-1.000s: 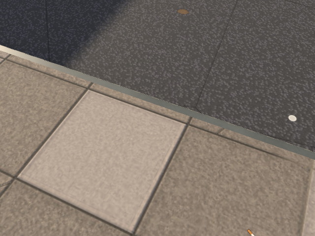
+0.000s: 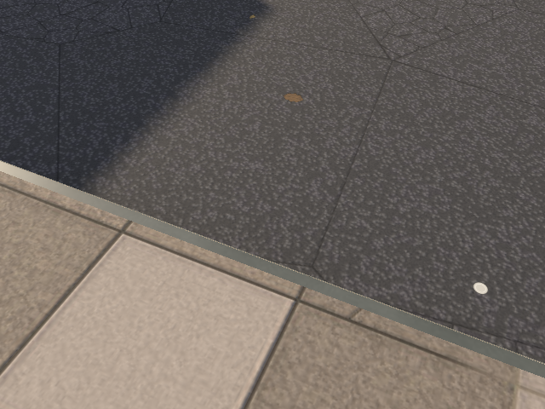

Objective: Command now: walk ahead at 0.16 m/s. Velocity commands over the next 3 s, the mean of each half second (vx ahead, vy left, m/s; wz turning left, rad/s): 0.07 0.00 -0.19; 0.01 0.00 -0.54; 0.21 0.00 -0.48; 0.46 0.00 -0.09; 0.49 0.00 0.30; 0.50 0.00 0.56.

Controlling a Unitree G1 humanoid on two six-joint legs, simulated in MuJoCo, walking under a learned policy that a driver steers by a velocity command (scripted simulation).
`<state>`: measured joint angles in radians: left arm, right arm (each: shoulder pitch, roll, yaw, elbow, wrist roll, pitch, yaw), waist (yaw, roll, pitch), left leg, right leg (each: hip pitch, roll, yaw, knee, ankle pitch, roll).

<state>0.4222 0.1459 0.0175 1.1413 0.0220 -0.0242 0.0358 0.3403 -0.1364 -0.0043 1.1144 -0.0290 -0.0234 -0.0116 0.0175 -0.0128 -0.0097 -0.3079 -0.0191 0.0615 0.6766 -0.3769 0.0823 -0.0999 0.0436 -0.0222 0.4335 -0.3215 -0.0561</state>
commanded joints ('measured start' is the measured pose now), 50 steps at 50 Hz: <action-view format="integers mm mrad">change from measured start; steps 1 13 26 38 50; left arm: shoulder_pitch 36 -47 -184 -161 -128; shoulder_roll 93 22 47 211 264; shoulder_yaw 15 -4 29 83 105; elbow -9 -56 -210 -292 -343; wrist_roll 6 -11 1 -11 4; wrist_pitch -19 20 37 26 42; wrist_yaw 3 -4 -25 -17 -25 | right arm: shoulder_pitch -20 40 -8 -104 -218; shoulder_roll -28 -117 -198 -157 -177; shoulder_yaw -8 -5 -73 -75 -69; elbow -62 -67 -118 -242 -346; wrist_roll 8 10 7 6 20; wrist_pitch -38 -39 13 57 50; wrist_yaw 0 -56 -64 -31 -34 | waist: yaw -23 3 12 -21 21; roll -61 85 62 -30 -95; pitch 188 28 38 -34 -29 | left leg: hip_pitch -126 218 78 -269 -186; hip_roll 34 260 319 42 -11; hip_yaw -6 -137 -29 -89 -123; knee -35 -338 -187 399 147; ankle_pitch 1 878 429 28 -32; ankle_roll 0 104 85 -112 -103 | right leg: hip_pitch -57 -239 -171 -12 -60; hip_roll -289 -51 -47 -218 -197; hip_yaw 274 7 -76 307 495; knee -181 386 162 -128 -131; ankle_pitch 151 -115 27 498 262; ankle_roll -158 37 -33 -194 -200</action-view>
